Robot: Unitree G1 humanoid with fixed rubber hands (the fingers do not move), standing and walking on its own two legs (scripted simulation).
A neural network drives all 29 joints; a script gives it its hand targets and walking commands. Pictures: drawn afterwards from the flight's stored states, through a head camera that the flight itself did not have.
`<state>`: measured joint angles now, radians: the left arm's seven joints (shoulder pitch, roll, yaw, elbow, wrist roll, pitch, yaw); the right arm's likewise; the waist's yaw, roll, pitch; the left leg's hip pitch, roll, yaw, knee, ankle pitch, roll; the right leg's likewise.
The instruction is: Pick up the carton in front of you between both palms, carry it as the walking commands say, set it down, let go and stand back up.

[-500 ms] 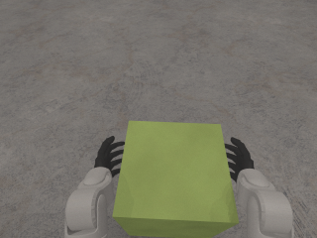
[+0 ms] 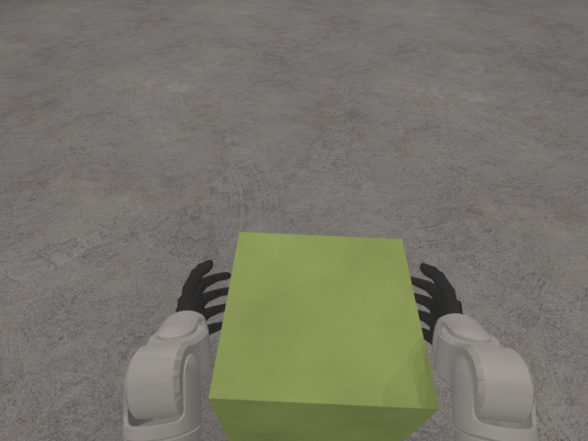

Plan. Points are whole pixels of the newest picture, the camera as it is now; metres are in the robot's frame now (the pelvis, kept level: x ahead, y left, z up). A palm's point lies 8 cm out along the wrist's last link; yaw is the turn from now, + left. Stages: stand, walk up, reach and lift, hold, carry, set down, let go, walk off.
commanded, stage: carry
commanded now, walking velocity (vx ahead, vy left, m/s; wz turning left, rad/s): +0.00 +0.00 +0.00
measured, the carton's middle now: (314, 351) +0.25 +0.00 +0.01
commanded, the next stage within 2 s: none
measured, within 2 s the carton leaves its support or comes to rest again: neither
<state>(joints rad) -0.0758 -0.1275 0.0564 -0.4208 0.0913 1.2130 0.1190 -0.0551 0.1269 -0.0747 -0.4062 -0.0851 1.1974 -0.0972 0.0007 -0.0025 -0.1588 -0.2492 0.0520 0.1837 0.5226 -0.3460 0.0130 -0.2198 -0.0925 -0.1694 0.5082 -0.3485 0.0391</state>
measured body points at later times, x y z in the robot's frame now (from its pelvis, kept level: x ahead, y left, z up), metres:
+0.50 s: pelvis -0.03 +0.00 +0.00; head -0.05 +0.00 +0.45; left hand +0.27 +0.14 +0.04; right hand +0.26 -0.16 +0.04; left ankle -0.05 +0.09 -0.73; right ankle -0.07 -0.13 -0.73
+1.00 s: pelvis -0.04 -0.01 +0.00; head -0.07 -0.01 +0.45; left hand +0.26 +0.14 +0.05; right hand +0.25 -0.17 +0.04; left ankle -0.05 +0.09 -0.73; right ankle -0.07 -0.13 -0.73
